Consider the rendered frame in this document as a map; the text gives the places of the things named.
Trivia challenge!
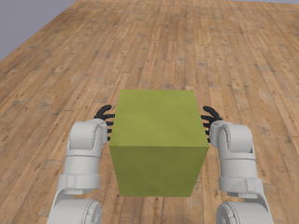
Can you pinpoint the robot right upper arm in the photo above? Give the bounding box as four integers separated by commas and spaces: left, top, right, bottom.
216, 202, 274, 224

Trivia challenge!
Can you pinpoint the robot right hand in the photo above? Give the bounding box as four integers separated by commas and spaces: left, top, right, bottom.
201, 105, 222, 143

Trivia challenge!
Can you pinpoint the robot left upper arm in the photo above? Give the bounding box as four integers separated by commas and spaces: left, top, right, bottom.
48, 198, 102, 224

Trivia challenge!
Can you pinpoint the robot right forearm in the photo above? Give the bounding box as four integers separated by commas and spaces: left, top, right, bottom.
209, 120, 275, 224

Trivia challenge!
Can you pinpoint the robot left forearm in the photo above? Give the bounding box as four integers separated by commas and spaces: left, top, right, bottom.
47, 119, 107, 224

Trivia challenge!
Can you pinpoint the carton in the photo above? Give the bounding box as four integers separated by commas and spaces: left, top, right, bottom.
108, 90, 209, 197

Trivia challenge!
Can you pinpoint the robot left hand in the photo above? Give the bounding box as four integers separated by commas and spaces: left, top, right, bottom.
94, 105, 116, 141

